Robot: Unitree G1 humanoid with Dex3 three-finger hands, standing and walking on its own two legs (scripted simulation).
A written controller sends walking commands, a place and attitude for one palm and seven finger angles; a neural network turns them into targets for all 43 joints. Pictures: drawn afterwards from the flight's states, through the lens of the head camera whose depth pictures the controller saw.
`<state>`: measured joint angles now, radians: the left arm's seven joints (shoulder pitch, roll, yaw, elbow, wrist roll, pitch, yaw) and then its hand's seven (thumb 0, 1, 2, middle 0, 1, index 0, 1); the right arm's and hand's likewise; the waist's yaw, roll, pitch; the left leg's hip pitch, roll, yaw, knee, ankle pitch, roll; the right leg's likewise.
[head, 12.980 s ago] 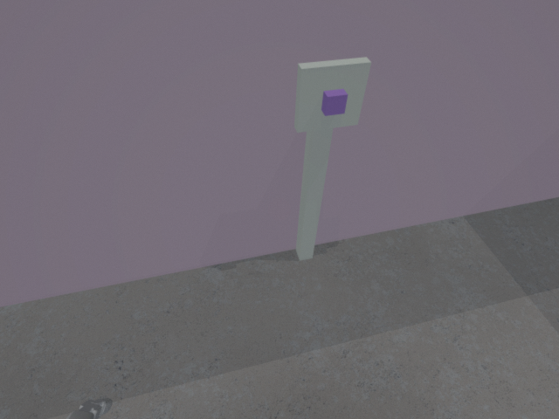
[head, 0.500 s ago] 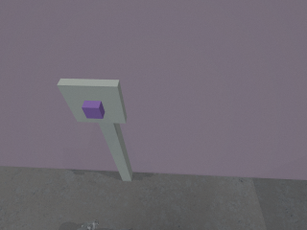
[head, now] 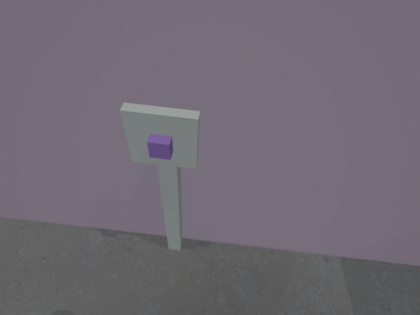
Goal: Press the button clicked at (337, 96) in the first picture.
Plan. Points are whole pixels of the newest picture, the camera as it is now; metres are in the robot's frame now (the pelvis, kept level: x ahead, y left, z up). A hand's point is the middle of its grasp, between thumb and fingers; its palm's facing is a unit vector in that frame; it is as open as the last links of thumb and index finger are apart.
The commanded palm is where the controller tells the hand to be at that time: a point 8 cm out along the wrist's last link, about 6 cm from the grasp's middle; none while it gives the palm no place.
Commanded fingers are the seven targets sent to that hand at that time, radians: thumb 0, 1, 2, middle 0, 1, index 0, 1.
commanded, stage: come to a stop and stand still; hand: left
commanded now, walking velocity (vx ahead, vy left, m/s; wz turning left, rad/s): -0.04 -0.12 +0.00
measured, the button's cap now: (160, 146) +0.49 +0.16 +0.01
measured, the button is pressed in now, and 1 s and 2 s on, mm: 0 0 0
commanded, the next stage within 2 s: look again from close up in 0.72 s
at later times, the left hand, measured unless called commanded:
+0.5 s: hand out of the picture +0.03 +0.11 -0.18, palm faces +0.04 -0.97 -0.24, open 7.2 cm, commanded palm none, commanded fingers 0.00 0.90 0.90 -0.20 -0.30 -0.20 -0.30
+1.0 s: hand out of the picture -0.05 +0.10 -0.19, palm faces +0.08 -0.98 -0.16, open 7.4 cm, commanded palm none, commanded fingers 0.00 0.90 0.90 -0.20 -0.30 -0.20 -0.30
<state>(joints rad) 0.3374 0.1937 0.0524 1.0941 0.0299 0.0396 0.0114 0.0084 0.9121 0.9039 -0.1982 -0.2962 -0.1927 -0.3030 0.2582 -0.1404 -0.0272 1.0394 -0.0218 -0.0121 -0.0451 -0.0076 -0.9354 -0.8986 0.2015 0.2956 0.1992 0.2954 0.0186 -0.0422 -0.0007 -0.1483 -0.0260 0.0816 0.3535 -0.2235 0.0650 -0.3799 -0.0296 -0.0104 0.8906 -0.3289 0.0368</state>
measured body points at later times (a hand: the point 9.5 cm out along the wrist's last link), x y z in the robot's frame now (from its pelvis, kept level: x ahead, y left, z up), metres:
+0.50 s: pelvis -0.01 -0.07 -0.01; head -0.01 -0.08 +0.44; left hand +0.03 +0.16 -0.16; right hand -0.05 -0.26 -0.18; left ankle -0.02 +0.07 -0.75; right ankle -0.02 -0.15 -0.75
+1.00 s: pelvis -0.02 -0.06 -0.01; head -0.02 -0.05 +0.44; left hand -0.05 +0.15 -0.17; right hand -0.01 -0.29 -0.16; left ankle -0.02 +0.08 -0.75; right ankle -0.02 -0.15 -0.75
